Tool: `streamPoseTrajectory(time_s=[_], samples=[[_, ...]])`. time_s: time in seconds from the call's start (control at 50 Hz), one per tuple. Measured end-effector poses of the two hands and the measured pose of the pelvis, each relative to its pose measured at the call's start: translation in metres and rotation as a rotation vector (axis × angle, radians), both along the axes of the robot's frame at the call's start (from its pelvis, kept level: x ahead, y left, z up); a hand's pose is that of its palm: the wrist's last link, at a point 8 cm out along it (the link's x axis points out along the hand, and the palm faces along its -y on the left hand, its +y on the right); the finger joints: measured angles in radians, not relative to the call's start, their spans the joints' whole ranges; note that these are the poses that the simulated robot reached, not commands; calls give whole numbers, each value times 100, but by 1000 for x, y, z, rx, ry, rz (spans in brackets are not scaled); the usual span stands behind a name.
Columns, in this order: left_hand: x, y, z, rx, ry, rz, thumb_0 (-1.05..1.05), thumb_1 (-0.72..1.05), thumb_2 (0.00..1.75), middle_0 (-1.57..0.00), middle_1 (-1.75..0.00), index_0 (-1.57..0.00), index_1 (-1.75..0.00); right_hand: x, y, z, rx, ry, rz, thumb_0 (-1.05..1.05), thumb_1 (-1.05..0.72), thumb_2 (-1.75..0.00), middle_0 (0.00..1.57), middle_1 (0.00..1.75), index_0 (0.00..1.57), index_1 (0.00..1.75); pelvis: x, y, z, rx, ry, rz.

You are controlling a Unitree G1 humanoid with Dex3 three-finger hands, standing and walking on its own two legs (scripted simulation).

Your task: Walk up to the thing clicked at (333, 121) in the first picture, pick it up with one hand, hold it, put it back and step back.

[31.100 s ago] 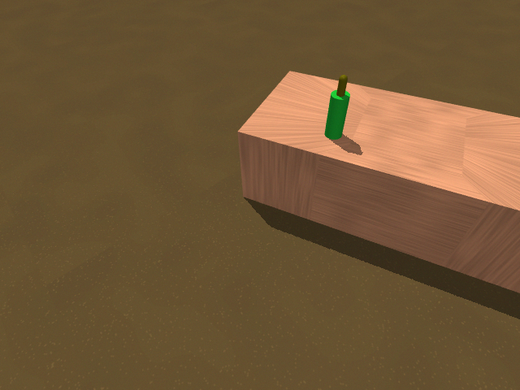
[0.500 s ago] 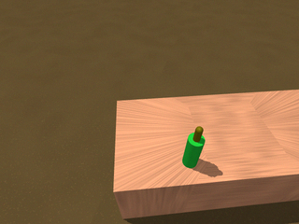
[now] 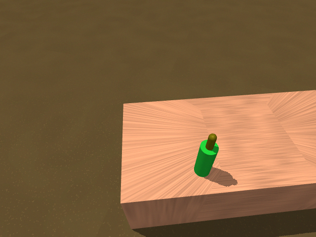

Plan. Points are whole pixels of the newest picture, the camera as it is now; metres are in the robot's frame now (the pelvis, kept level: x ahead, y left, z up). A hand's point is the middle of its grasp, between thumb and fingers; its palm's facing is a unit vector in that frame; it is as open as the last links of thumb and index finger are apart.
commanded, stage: stand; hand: right
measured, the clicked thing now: (206, 154) +0.49 -0.18 -0.23
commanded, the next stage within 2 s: step back in 1.08 s
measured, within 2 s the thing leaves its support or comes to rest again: neither
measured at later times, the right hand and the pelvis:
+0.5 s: hand out of the picture +0.08 -0.25 -0.16, palm faces +0.00 +0.94 -0.35, open 7.4 cm; pelvis +0.01 +0.00 +0.00, yaw +0 degrees
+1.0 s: hand out of the picture +0.06 -0.26 -0.16, palm faces -0.01 +0.94 -0.34, open 7.4 cm; pelvis +0.00 +0.00 +0.00, yaw +0 degrees
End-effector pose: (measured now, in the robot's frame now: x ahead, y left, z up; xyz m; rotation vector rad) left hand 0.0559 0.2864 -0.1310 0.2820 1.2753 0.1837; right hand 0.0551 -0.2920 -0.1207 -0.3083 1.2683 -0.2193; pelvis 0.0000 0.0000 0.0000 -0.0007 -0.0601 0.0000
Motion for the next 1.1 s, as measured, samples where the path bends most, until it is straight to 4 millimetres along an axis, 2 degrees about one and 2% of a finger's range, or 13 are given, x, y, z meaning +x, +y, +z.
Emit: streamPoseTrajectory(time_s=[0.16,0.34,0.62,0.94,1.1], samples=[[18,2,3,6,-24,-9,1,90,89,-20,-30,-20,-30,12,-2,2,-5,-13,1,0,-90,-90,21,30,20,30,6,1,1,1,7,1],[25,6,7,17,-32,-5,1,90,89,-20,-30,-20,-30,18,-4,3,-9,-18,0,0,-90,-90,21,30,20,30,11,0,1,2,8,1],[20,5,9,22,-34,-3,1,90,89,-20,-30,-20,-30,18,-7,3,-4,-25,0,0,-90,-90,21,30,20,30,9,-2,2,1,1,3],[6,3,8,21,-10,-5,1,90,89,-20,-30,-20,-30,5,-9,1,4,-2,-2,0,-90,-90,21,30,20,30,3,-5,2,0,6,6],[7,3,8,20,-14,-1,1,90,89,-20,-30,-20,-30,4,-11,1,2,4,-5,0,-90,-90,21,30,20,30,4,-5,1,0,11,5]])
